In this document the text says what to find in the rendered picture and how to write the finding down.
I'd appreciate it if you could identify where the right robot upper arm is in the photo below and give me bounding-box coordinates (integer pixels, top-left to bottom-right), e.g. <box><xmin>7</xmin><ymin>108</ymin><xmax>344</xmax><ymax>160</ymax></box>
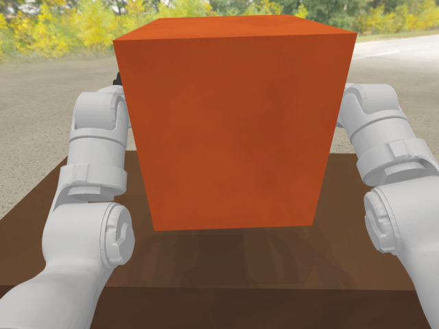
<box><xmin>364</xmin><ymin>175</ymin><xmax>439</xmax><ymax>329</ymax></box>

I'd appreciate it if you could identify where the carton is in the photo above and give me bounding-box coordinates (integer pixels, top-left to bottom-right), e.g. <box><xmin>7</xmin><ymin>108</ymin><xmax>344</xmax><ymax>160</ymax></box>
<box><xmin>112</xmin><ymin>14</ymin><xmax>357</xmax><ymax>231</ymax></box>

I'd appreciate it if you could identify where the robot left forearm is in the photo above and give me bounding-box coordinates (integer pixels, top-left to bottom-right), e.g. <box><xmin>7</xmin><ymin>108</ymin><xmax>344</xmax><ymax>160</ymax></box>
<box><xmin>42</xmin><ymin>85</ymin><xmax>132</xmax><ymax>262</ymax></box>

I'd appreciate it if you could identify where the robot right forearm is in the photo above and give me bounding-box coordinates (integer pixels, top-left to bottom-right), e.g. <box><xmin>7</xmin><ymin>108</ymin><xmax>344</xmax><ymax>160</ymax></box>
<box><xmin>336</xmin><ymin>83</ymin><xmax>439</xmax><ymax>187</ymax></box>

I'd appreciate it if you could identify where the pedestal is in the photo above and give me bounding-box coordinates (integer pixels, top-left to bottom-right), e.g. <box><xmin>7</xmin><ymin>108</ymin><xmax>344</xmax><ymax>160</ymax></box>
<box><xmin>0</xmin><ymin>150</ymin><xmax>431</xmax><ymax>329</ymax></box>

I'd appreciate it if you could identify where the left robot upper arm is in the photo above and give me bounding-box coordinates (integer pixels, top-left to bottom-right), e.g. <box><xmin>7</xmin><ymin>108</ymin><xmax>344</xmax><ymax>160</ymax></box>
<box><xmin>0</xmin><ymin>202</ymin><xmax>135</xmax><ymax>329</ymax></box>

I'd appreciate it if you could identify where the robot left hand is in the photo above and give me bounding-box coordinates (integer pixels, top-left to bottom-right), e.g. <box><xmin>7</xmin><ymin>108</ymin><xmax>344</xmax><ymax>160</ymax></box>
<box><xmin>113</xmin><ymin>72</ymin><xmax>122</xmax><ymax>86</ymax></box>

